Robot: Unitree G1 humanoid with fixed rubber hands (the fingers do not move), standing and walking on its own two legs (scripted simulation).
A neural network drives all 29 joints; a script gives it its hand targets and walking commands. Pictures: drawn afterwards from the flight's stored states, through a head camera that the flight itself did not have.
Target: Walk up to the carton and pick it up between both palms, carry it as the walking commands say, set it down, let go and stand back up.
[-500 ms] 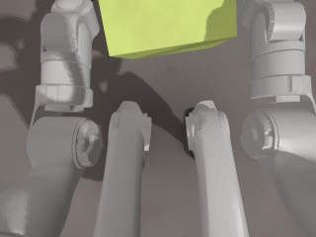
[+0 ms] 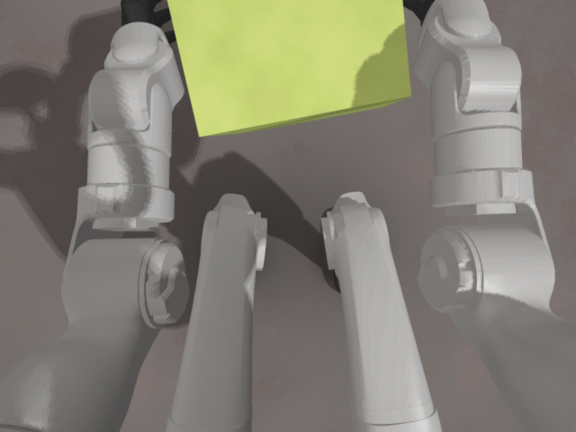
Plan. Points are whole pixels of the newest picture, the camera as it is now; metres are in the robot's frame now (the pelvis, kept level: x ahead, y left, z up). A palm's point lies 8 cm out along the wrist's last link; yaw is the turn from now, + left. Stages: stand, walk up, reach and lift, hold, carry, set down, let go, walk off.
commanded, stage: reach and lift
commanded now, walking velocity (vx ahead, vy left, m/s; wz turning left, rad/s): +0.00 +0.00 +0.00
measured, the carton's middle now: (295, 39) +0.53 +0.00 -0.17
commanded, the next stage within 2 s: none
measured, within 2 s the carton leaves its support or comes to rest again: neither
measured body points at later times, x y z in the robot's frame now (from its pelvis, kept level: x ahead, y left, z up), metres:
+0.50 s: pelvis -0.01 +0.01 +0.05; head +0.29 +0.01 +0.38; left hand +0.52 +0.17 -0.03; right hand +0.53 -0.13 -0.01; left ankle +0.16 +0.14 -0.48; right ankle +0.15 -0.12 -0.48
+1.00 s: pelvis +0.00 +0.01 +0.11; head +0.27 +0.01 +0.46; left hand +0.49 +0.16 +0.05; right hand +0.51 -0.13 +0.06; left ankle +0.16 +0.14 -0.48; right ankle +0.15 -0.12 -0.48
